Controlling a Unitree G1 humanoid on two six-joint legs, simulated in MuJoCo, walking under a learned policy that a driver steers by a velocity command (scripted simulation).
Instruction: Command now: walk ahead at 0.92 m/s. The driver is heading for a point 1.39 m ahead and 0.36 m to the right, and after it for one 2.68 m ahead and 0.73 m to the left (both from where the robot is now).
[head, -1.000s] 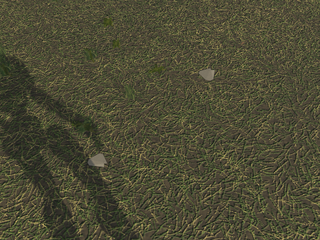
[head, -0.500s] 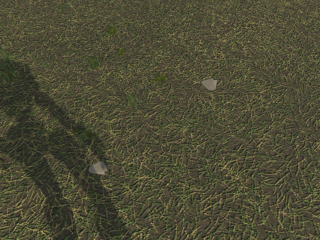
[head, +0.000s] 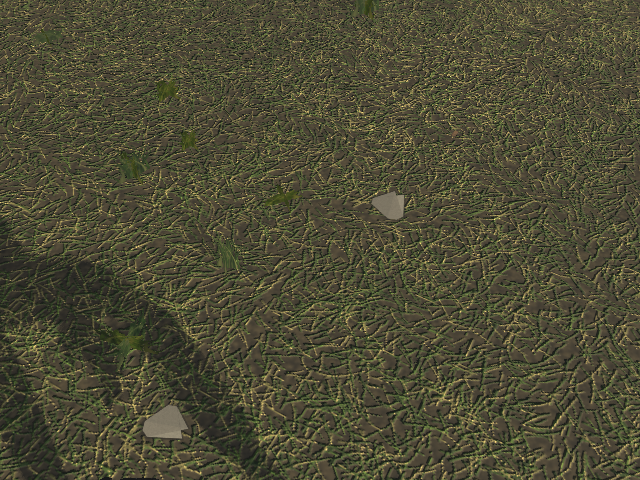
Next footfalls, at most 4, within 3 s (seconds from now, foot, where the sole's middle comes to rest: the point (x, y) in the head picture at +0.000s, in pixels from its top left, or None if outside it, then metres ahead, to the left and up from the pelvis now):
0.20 right None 0.41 -0.12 -0.78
0.64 left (265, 361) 0.82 0.06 -0.78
1.12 right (442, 285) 1.03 -0.42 -0.78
1.60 left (436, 169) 1.50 -0.50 -0.78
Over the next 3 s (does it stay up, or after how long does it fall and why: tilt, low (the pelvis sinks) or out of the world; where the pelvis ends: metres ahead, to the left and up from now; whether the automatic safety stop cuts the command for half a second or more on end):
stays up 1.51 -0.57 -0.01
